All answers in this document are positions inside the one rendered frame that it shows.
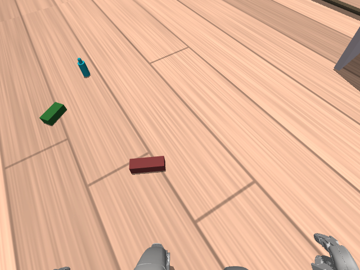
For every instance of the right robot hand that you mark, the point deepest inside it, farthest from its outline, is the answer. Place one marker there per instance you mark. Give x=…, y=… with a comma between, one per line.
x=340, y=258

